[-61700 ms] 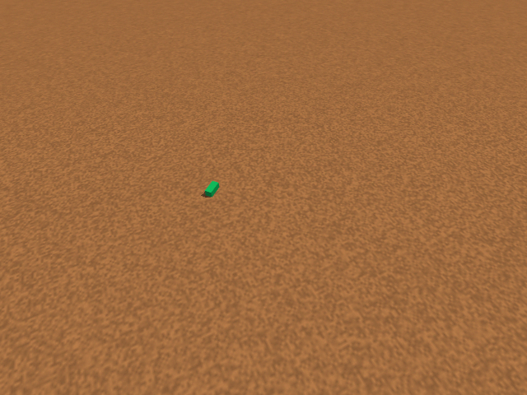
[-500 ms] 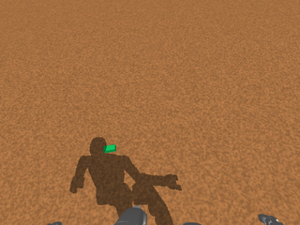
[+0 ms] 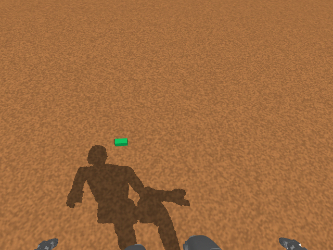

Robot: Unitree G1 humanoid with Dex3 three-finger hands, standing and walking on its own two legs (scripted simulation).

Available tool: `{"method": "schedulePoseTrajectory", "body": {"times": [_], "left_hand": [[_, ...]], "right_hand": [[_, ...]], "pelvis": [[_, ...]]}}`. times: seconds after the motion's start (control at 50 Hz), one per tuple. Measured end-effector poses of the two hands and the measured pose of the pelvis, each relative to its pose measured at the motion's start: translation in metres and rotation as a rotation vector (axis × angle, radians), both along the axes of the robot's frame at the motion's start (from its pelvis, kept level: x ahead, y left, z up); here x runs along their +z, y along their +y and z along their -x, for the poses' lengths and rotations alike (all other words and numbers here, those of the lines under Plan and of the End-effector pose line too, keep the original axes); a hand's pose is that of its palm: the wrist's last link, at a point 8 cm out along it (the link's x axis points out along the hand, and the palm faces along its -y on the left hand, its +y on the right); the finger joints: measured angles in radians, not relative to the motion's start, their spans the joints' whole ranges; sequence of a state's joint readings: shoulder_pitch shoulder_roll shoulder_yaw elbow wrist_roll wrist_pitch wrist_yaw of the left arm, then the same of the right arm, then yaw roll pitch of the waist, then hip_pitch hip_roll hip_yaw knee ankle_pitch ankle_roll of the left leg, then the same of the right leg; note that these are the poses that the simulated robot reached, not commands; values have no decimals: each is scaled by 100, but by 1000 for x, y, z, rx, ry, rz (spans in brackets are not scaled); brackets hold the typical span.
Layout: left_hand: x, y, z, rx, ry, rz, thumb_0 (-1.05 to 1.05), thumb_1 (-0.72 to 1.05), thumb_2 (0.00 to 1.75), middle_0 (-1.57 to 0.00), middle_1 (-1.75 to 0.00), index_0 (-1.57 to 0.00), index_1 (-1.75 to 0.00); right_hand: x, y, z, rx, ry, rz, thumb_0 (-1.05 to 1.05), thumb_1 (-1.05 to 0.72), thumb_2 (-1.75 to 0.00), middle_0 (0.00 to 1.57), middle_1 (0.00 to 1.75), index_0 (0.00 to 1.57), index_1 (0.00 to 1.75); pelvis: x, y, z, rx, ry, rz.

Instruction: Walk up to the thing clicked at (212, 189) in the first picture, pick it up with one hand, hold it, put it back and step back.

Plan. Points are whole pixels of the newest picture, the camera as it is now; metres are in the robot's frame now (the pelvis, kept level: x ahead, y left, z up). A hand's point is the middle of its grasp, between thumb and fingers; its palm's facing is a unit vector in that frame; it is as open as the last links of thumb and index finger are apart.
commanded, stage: step back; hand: left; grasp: from above
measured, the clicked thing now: (121, 142) +0.83 +0.32 -0.75
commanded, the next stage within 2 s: none
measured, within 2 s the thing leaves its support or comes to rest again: neither
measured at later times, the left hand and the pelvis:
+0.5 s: hand out of the picture -0.06 +0.25 -0.13, palm faces +0.03 -0.89 -0.45, open 7.4 cm; pelvis -0.18 -0.03 -0.01, yaw +3 degrees
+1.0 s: hand out of the picture -0.30 +0.22 -0.14, palm faces -0.02 -0.90 -0.43, open 7.4 cm; pelvis -0.34 -0.05 +0.00, yaw -2 degrees
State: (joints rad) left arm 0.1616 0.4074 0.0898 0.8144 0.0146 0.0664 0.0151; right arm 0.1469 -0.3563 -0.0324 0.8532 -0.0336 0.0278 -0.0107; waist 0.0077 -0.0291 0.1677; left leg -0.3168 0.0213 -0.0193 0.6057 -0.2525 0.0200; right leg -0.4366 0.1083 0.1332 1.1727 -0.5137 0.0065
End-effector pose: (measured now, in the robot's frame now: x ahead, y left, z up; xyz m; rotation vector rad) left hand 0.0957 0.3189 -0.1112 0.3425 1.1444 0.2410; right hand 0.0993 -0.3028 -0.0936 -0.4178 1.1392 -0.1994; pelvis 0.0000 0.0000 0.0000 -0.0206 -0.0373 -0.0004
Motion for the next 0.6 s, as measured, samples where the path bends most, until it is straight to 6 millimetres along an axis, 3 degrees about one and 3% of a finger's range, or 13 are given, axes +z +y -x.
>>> {"method": "schedulePoseTrajectory", "body": {"times": [0.08, 0.16, 0.3, 0.44, 0.54, 0.6], "left_hand": [[-3, -8, 37, -18, 45, -17, 0, 91, 90, -21, -30, -20, -30], [-6, -23, 72, -30, 58, -41, 0, 91, 90, -21, -30, -20, -30], [16, -46, 135, -15, 64, -45, 0, 90, 90, -21, -30, -21, -30], [24, -41, 156, -15, -31, -76, 0, 90, 90, -21, -30, -21, -30], [10, -26, 180, -9, -85, -61, 0, 90, 90, -21, -30, -21, -30], [3, -22, 203, 5, -62, -44, 0, 90, 90, -21, -30, -20, -30]], "right_hand": [[-4, -10, 13, 3, -62, -8, 1, -90, -90, 21, 30, 21, 30], [-20, -31, 35, -5, -95, -29, 1, -90, -90, 21, 30, 21, 30], [-26, -47, 100, -61, -33, -56, 1, -91, -90, 20, 30, 21, 30], [-32, -47, 174, -28, 94, -35, 1, -91, -90, 20, 30, 21, 30], [-34, -37, 214, 4, 124, -13, 1, -91, -90, 20, 30, 21, 30], [-28, -30, 238, 7, 117, -18, 1, -91, -90, 20, 30, 21, 30]], "pelvis": [[-5, -9, 29, -32, -1, -5], [-17, -25, 61, -54, -10, -6], [-4, -36, 104, -33, -14, -48], [-4, -36, 152, 27, 0, -45], [-15, -26, 194, 71, -1, -45], [-13, -23, 217, 62, -17, -43]]}}
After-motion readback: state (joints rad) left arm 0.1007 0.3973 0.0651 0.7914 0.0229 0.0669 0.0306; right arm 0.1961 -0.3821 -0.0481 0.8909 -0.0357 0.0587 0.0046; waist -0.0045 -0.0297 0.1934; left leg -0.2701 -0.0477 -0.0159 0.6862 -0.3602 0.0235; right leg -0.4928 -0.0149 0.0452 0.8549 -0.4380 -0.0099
